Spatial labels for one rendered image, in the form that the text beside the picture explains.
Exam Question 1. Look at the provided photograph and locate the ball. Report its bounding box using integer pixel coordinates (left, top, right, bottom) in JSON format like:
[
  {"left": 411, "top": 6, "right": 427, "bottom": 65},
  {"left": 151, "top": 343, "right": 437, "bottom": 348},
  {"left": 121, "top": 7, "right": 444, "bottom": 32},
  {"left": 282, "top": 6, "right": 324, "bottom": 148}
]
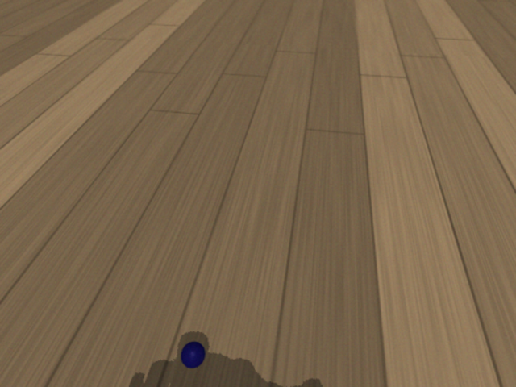
[{"left": 181, "top": 342, "right": 205, "bottom": 368}]

